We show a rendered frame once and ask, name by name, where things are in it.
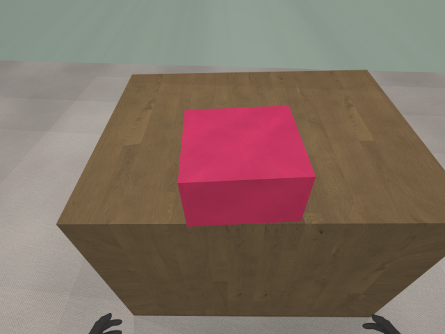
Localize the carton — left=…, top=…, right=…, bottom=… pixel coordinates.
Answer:
left=178, top=106, right=316, bottom=227

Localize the robot right hand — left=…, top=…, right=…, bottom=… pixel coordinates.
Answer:
left=362, top=315, right=400, bottom=334

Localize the robot left hand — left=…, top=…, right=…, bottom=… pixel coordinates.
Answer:
left=89, top=313, right=122, bottom=334

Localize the pedestal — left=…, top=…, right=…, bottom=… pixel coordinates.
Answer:
left=56, top=70, right=445, bottom=317

